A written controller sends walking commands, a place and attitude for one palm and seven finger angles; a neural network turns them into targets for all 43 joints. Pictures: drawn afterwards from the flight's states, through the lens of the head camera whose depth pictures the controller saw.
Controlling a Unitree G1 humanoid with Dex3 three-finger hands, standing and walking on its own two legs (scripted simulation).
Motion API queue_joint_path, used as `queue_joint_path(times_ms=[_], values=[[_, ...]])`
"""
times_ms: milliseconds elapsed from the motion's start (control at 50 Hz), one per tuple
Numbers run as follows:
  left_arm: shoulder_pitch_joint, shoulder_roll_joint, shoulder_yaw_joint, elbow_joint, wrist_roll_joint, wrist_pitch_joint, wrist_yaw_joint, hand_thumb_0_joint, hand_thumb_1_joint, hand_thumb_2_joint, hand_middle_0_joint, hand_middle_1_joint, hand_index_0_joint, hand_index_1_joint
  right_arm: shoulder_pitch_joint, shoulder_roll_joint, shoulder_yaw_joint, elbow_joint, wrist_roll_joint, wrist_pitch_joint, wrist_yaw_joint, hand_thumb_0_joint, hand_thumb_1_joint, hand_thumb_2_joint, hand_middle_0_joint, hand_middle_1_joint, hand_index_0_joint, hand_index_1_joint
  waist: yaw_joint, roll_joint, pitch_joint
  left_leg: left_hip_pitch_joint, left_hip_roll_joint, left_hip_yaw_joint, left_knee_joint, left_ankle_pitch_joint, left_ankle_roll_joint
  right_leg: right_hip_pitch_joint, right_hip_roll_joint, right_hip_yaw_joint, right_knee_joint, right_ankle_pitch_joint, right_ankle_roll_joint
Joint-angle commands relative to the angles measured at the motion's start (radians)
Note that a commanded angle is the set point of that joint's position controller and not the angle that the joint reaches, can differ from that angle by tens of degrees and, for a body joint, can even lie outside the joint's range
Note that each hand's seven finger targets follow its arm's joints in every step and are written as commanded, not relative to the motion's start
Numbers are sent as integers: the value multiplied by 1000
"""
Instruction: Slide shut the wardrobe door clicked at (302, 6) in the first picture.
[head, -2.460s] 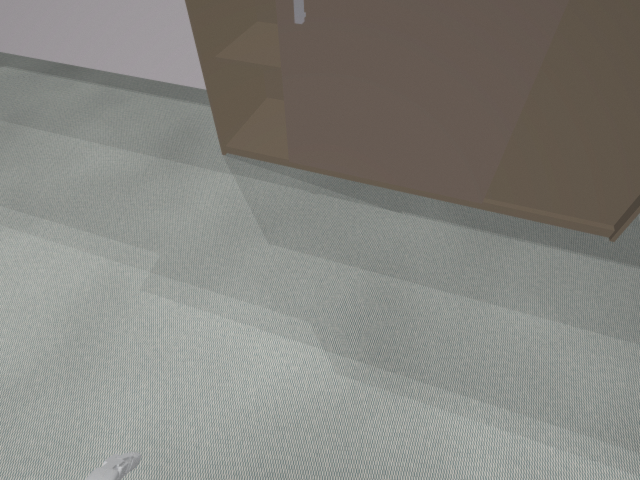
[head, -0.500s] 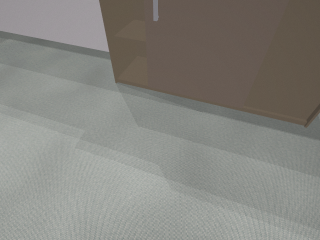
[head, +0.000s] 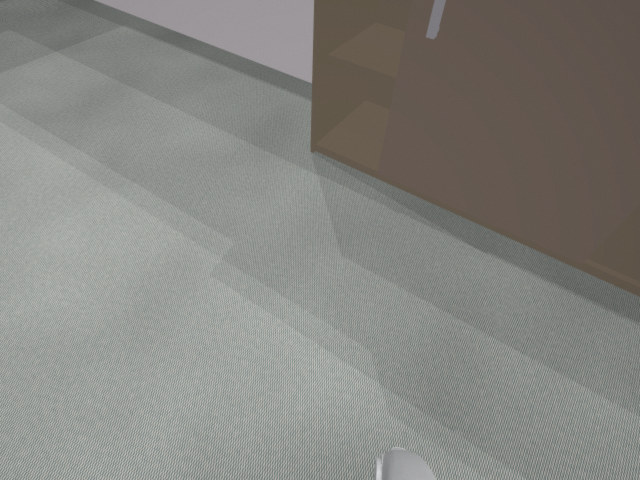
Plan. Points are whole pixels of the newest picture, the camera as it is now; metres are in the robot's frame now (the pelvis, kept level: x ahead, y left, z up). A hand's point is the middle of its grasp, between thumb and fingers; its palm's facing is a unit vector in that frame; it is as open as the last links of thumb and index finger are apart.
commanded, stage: walk to a spot facing it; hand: right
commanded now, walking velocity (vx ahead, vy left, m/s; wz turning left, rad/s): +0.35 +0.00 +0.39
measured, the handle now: out of the picture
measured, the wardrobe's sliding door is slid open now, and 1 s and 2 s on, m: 0.36 0.36 0.36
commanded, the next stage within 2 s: turn to face it in 1.82 s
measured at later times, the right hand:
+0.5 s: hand (482, 385) +0.31 -0.27 -0.18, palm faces -0.12 +0.98 -0.18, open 7.3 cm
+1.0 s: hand (371, 252) +0.59 -0.10 -0.19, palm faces -0.39 +0.91 -0.14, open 7.3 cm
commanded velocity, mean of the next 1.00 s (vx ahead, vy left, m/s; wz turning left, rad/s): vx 0.36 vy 0.00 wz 0.34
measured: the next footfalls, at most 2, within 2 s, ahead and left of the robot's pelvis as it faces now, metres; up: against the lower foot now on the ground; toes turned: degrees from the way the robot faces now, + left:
right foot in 0.28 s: +0.28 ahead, -0.14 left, +0.00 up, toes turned +0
left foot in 0.92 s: +0.48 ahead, +0.08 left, +0.00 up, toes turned +30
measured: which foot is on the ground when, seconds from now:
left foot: down 0.00-0.30, up 0.32-0.90, down 0.92-1.00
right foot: up 0.00-0.26, down 0.28-0.94, up 0.96-1.00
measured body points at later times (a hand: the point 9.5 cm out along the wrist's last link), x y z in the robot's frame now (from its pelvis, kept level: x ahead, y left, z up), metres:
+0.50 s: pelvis +0.23 -0.08 +0.00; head +0.24 -0.11 +0.44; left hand +0.22 +0.16 -0.13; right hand +0.31 -0.32 -0.17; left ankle +0.19 +0.06 -0.63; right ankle +0.24 -0.14 -0.74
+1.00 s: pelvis +0.43 +0.01 -0.03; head +0.47 +0.02 +0.42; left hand +0.24 +0.12 -0.17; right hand +0.61 -0.15 -0.18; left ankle +0.45 +0.06 -0.74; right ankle +0.31 -0.15 -0.65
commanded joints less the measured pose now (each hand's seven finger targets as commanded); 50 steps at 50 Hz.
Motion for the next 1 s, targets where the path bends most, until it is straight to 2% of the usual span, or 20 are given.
queue_joint_path(times_ms=[0, 160, 220, 240, 260, 280, 320, 360, 400, 460, 580, 720, 800, 840, 860, 880, 900, 920, 940, 980], values=[[-90, 51, 18, -101, -2, -22, -2, 0, 900, 900, -200, -300, -200, -300, 74, -171, -47, -34, -5, -29, -27, 0, -900, -900, 200, 300, 200, 300, 2, 85, 30, 89, 273, -233, -121, 374, 89, -162, -16, 11, -48, 60, 13], [-230, 18, 3, -175, -9, -43, -10, 0, 900, 900, -200, -300, -200, -300, 88, -172, -49, -22, -14, -19, -46, 0, -900, -900, 200, 300, 200, 300, -32, 147, 68, 118, 256, -233, -44, 675, 69, 6, 46, -47, -396, 16, -31], [48, 67, 19, -91, -6, -55, 16, 0, 900, 900, -200, -300, -200, -300, 21, -205, -62, -38, -6, -23, -45, 0, -900, -900, 200, 300, 200, 300, 96, 128, -67, 25, 201, -184, 227, 870, 27, 419, 125, -82, -571, 70, -72], [218, 130, 33, -45, -1, -58, 28, 0, 900, 900, -200, -300, -200, -300, 8, -193, -65, -50, 3, -25, -40, 0, -900, -900, 200, 300, 200, 300, 166, 86, -165, -109, 163, -157, 418, 685, 2, 680, 45, -16, -583, 152, -90], [335, 247, 61, -19, 15, -61, 35, 0, 900, 900, -200, -300, -200, -300, 62, -133, -64, -65, 20, -20, -25, 0, -900, -900, 200, 300, 200, 300, 174, -195, -303, -361, 18, -33, 765, 85, -48, 933, -263, 352, -592, 255, -192], [355, 259, 54, -14, 3, -54, 35, 0, 900, 900, -200, -300, -200, -300, 52, -113, -55, -79, 17, -26, -22, 0, -900, -900, 200, 300, 200, 300, 145, -246, -317, -472, -5, -60, 1007, -285, -46, 905, -409, 580, -750, 294, -264], [192, 146, 28, -51, -9, -60, 38, 0, 900, 900, -200, -300, -200, -300, -56, -119, -51, -94, 5, -7, -18, 0, -900, -900, 200, 300, 200, 300, 92, -126, -68, -531, 116, -59, 1075, -158, -54, 589, -363, 445, -852, 73, -253], [133, 49, -2, -48, -1, -75, 38, 0, 900, 900, -200, -300, -200, -300, -79, -103, -63, -83, -15, 20, 4, 0, -900, -900, 200, 300, 200, 300, 33, -108, 55, -469, 160, -52, 1010, -45, -65, 388, -256, 247, -892, 79, -163], [131, 27, -7, -33, -3, -84, 40, 0, 900, 900, -200, -300, -200, -300, -31, -61, -58, -67, -18, 54, 10, 0, -900, -900, 200, 300, 200, 300, -8, -125, 54, -425, 155, -27, 964, 19, -75, 314, -187, 70, -903, 111, -109], [159, 19, -2, -18, -8, -91, 43, 0, 900, 900, -200, -300, -200, -300, -47, -56, -65, -74, -23, 76, 13, 0, -900, -900, 200, 300, 200, 300, -21, -119, 58, -499, 161, -18, 944, 132, -88, 333, -151, -20, -937, 126, -77], [307, 31, -8, 40, -11, -95, 53, 0, 900, 900, -200, -300, -200, -300, -212, -63, -62, -117, -19, 83, 18, 0, -900, -900, 200, 300, 200, 300, 26, -66, 92, -673, 168, 15, 831, 196, -103, 527, -162, -63, -921, 351, -52], [460, 28, -13, 111, 4, -84, 61, 0, 900, 900, -200, -300, -200, -300, -423, -45, -38, -165, -12, 63, 25, 0, -900, -900, 200, 300, 200, 300, 105, -87, 125, -652, 149, 137, 479, 108, -69, 730, -195, -119, -885, 566, -116], [479, 43, -13, 131, 4, -69, 60, 0, 900, 900, -200, -300, -200, -300, -407, -40, -33, -158, -12, 49, 19, 0, -900, -900, 200, 300, 200, 300, 85, -124, 95, -478, 71, 214, 353, -3, -13, 743, -199, -200, -760, 928, -125], [440, 65, -8, 123, 0, -64, 57, 0, 900, 900, -200, -300, -200, -300, -274, -65, -42, -124, -16, 39, 9, 0, -900, -900, 200, 300, 200, 300, 24, -143, 18, -314, 26, 238, 302, -44, 17, 733, -207, -223, -596, 1103, -117], [413, 75, -6, 113, -4, -63, 55, 0, 900, 900, -200, -300, -200, -300, -171, -88, -52, -93, -18, 29, 6, 0, -900, -900, 200, 300, 200, 300, -30, -142, -35, -154, 16, 238, 238, -3, 30, 666, -187, -239, -451, 1060, -103], [372, 74, -4, 93, -15, -63, 46, 0, 900, 900, -200, -300, -200, -300, -26, -143, -70, -48, -22, 16, 2, 0, -900, -900, 200, 300, 200, 300, -101, -99, -121, 125, 101, 138, 176, 103, 72, 466, -169, -250, -214, 831, -82], [369, 13, -9, 55, -32, -70, 39, 0, 900, 900, -200, -300, -200, -300, 90, -242, -93, -24, -14, 7, -10, 0, -900, -900, 200, 300, 200, 300, -127, 118, -248, 402, 398, -313, 111, 231, 208, 148, -14, -249, 117, 14, -36], [306, 9, -3, 23, -30, -68, 42, 0, 900, 900, -200, -300, -200, -300, 90, -274, -95, -15, 11, 12, -22, 0, -900, -900, 200, 300, 200, 300, -100, 106, -243, 400, 516, -560, -7, 333, 287, -1, 68, -111, 342, -359, -39], [265, 7, 4, 19, -23, -66, 39, 0, 900, 900, -200, -300, -200, -300, 13, -259, -96, -30, 13, 17, -29, 0, -900, -900, 200, 300, 200, 300, -75, 31, -143, 286, 501, -446, -51, 196, 275, -39, 9, -5, 349, -263, -65], [221, -25, 5, 23, -9, -46, 31, 0, 900, 900, -200, -300, -200, -300, -100, -163, -66, -44, 12, 2, -30, 0, -900, -900, 200, 300, 200, 300, -1, -38, 22, -15, 415, -298, -111, 178, 150, -7, -53, 24, 262, -128, -48]])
